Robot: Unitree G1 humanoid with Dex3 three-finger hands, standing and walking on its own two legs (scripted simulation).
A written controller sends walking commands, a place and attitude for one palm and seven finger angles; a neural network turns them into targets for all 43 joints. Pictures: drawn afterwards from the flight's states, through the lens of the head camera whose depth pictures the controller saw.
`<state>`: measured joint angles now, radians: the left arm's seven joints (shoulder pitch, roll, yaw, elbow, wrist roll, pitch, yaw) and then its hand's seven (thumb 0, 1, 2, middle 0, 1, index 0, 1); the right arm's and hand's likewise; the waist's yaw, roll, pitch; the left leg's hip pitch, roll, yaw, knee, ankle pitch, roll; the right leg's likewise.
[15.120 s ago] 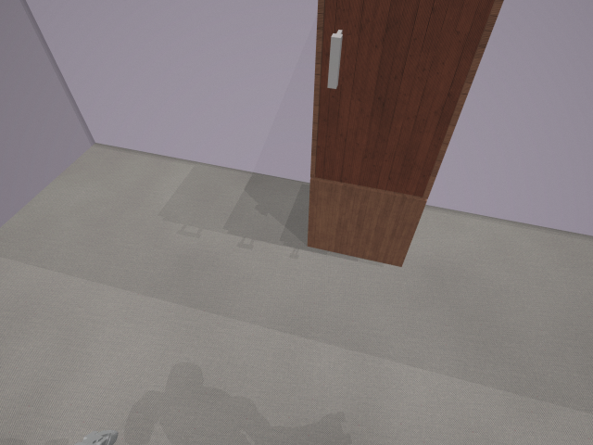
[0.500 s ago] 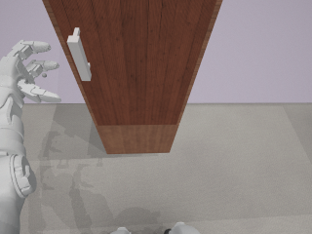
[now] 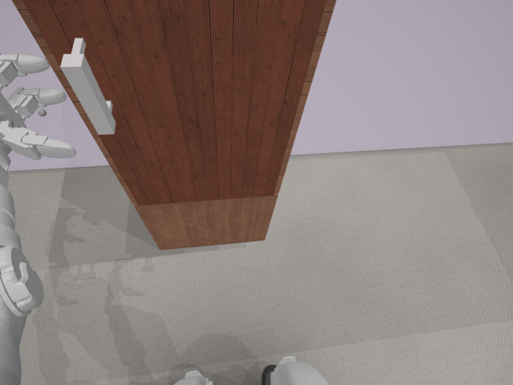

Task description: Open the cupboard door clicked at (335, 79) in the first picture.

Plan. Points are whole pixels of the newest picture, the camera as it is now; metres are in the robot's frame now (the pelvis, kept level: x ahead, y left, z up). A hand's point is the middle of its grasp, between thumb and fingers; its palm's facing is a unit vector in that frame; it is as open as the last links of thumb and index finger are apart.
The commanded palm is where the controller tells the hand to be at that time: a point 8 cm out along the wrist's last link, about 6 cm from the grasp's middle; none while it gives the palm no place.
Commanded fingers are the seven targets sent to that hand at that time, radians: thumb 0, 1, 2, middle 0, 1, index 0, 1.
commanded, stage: move the hooked fingers beside the handle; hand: left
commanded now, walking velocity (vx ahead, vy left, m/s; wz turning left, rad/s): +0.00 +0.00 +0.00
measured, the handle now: (93, 88) +0.53 +0.20 +0.11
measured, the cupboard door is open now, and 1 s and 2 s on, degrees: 0 0 0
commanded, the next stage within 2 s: slide the fingers in behind the handle in 0.52 s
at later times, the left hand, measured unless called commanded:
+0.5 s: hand (41, 116) +0.48 +0.26 +0.11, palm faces +0.03 -1.00 -0.01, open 14.0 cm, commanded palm +0.46 +0.31 +0.11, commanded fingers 0.00 -0.50 0.30 -0.30 -1.20 -0.30 -1.20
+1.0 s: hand (62, 118) +0.48 +0.23 +0.11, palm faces +0.03 -1.00 +0.00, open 14.0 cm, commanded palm +0.46 +0.28 +0.11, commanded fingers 0.00 -0.50 0.30 -0.30 -1.20 -0.30 -1.20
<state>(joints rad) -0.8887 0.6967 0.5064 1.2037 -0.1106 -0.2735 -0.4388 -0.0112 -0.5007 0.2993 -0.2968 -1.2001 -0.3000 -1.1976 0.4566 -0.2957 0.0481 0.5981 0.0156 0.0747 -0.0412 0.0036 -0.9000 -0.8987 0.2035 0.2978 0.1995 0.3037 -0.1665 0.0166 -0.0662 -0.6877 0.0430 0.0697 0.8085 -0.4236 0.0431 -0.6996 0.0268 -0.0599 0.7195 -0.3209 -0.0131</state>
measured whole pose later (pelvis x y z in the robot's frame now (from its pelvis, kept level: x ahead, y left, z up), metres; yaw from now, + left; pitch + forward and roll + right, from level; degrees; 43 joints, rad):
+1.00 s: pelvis +0.00 +0.00 +0.00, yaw +1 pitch +16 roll -3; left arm -0.88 0.57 0.42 1.16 -0.12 -0.30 -0.36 -0.01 -0.50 0.30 -0.30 -1.20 -0.30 -1.20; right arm 0.42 -0.28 0.04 0.61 0.02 0.06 -0.03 0.00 -0.90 -0.90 0.20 0.30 0.20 0.30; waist -0.15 0.02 -0.08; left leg -0.67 0.03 0.05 0.83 -0.43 0.04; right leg -0.68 0.02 -0.07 0.74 -0.33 -0.01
